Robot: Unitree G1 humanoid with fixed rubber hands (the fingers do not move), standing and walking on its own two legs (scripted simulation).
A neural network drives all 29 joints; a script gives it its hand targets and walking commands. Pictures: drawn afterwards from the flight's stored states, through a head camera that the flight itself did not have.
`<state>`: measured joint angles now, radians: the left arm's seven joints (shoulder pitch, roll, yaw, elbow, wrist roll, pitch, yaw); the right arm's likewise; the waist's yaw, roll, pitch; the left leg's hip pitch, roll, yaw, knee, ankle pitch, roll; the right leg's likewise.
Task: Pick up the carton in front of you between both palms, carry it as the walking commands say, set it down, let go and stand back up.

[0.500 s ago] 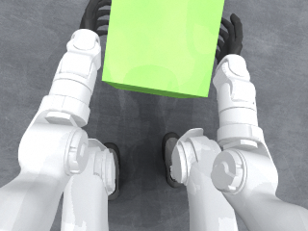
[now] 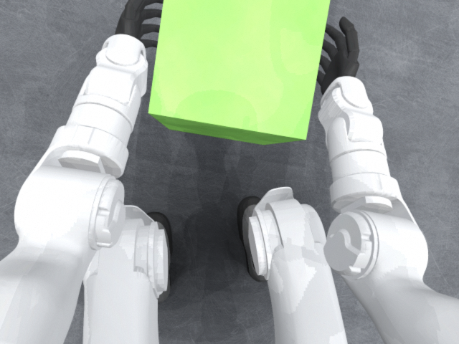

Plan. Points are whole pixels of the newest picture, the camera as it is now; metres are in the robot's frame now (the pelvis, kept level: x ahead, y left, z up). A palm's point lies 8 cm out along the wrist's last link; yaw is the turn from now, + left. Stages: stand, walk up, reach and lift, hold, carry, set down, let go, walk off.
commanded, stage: set down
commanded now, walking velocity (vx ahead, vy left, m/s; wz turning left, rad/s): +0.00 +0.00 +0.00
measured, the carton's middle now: (230, 76) +0.51 -0.06 -0.23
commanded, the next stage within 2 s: let go in 1.98 s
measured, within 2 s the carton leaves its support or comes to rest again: rests again in 0.34 s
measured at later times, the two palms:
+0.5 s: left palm (134, 44) +0.54 +0.09 -0.17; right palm (337, 82) +0.48 -0.21 -0.16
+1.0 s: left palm (95, 33) +0.55 +0.14 -0.18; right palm (343, 94) +0.46 -0.23 -0.18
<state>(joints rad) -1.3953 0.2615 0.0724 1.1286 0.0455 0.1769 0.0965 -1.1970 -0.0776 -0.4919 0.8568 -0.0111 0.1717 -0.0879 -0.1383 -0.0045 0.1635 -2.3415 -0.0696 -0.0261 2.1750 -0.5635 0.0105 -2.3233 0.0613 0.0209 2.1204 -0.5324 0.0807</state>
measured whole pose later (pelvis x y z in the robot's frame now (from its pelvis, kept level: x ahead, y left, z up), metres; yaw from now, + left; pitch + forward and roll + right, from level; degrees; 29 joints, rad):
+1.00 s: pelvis +0.00 -0.01 -0.01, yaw +0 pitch +37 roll -4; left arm -1.41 0.47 -0.10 1.13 -0.20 0.05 0.04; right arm -1.18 -0.21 -0.28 1.00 0.20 -0.02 -0.13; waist -0.13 -0.01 0.31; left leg -2.28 -0.07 -0.05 2.22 -0.59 -0.01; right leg -2.26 0.05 -0.01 2.17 -0.55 0.05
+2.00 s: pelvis +0.04 +0.00 +0.24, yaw +1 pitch +45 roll -2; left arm -1.09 0.34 0.16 0.94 0.06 0.17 -0.05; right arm -0.80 -0.08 -0.37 0.63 0.05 0.14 -0.08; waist -0.15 0.04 -0.13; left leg -1.69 -0.05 -0.05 1.31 -0.41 0.00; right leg -1.68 0.04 0.03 1.26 -0.38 0.03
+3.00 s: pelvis +0.14 +0.00 +0.40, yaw +2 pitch +1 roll +0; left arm 0.23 0.22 0.04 0.45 -0.01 0.06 -0.05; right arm 0.23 -0.21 -0.04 0.44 0.00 0.07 0.07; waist 0.00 0.01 0.03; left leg -0.16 -0.03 -0.04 0.42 -0.28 0.01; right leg -0.17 0.01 0.06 0.41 -0.25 0.01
